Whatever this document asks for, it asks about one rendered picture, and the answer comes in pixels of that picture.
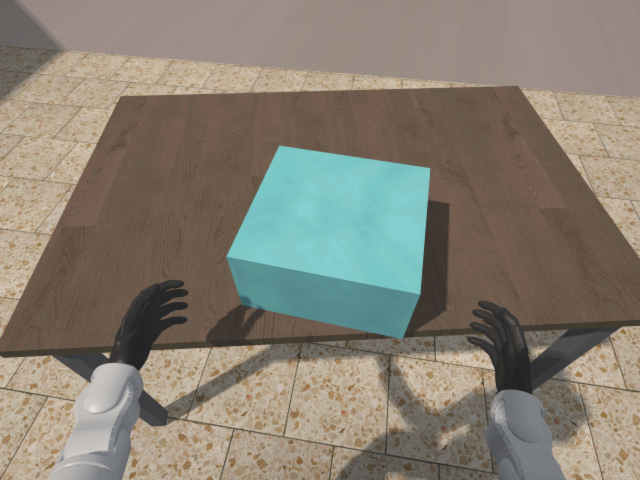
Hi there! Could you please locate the carton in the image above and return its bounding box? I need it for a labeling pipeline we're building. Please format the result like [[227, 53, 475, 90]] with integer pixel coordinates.
[[226, 146, 430, 339]]

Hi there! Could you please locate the left robot hand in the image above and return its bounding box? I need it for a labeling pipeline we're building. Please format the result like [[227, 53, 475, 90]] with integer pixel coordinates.
[[108, 280, 188, 371]]

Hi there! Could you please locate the robot right forearm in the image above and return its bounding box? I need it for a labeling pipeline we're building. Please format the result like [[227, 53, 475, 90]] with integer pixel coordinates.
[[486, 390, 567, 480]]

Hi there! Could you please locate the right robot hand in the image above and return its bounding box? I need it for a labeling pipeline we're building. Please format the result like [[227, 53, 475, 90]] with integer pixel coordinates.
[[467, 301, 532, 394]]

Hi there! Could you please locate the table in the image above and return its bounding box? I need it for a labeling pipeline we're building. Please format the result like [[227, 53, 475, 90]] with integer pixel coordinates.
[[0, 86, 640, 427]]

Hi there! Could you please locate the robot left forearm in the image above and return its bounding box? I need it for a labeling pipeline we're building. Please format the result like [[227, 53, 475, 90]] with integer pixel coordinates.
[[48, 363, 144, 480]]

